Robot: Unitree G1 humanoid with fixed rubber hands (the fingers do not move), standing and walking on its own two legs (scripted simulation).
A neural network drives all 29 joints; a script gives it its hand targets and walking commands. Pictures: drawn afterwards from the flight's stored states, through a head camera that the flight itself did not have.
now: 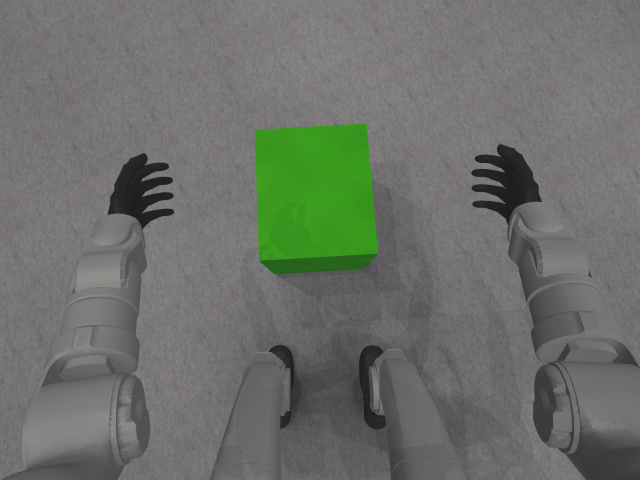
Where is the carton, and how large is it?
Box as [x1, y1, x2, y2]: [255, 123, 377, 273]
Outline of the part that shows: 366,123 255,130 259,260 273,273 363,268 377,253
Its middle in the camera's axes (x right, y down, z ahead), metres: -0.01 -0.09 +0.96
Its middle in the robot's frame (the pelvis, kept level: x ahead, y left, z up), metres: +0.56 +0.02 -0.55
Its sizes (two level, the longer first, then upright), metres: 0.294 0.249 0.277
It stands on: the floor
